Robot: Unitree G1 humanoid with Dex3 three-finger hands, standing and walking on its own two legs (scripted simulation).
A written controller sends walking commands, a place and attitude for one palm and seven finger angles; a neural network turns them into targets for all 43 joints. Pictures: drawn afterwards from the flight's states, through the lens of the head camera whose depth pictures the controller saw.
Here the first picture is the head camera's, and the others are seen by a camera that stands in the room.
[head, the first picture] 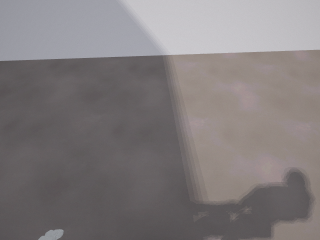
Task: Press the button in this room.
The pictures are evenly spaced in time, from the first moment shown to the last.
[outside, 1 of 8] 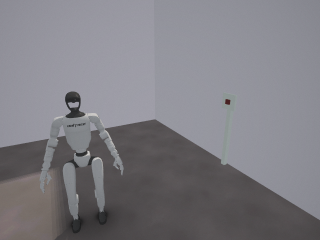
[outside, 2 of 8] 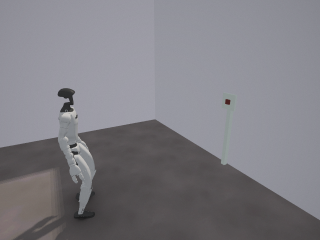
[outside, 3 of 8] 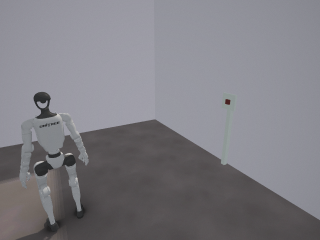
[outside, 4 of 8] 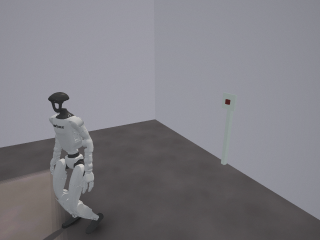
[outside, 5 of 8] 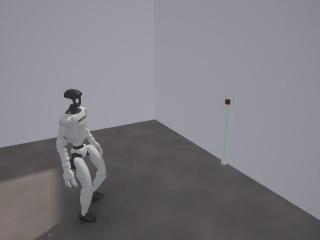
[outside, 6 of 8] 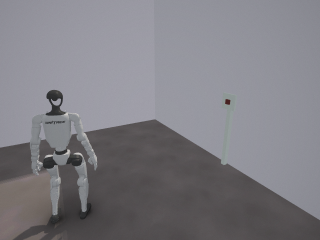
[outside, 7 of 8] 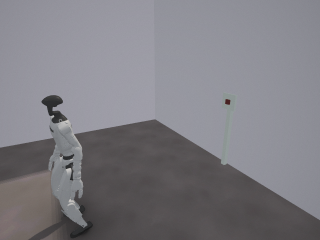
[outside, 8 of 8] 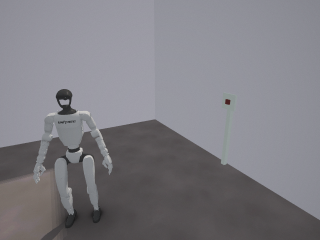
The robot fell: no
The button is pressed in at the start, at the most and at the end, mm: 0 0 0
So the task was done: no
